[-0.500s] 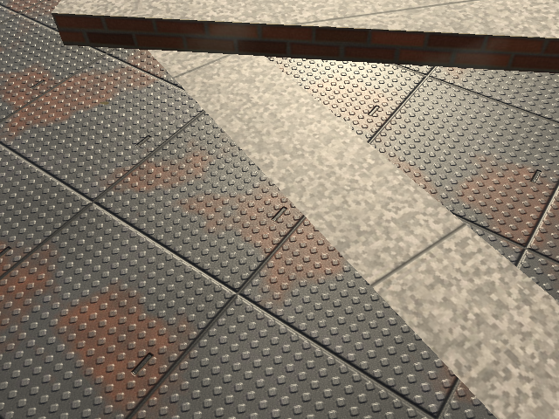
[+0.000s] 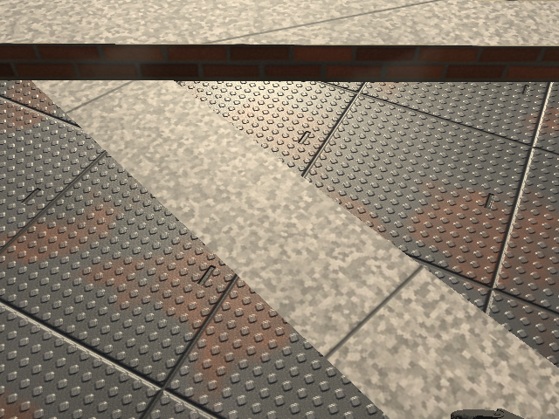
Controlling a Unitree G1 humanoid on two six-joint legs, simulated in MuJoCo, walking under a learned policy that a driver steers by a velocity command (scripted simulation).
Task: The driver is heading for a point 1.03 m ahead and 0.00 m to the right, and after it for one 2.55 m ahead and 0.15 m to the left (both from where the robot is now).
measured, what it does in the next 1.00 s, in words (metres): walks ahead: left foot, then right foot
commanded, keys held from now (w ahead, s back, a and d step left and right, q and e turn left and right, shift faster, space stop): w+e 0.30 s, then w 0.44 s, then w+q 0.26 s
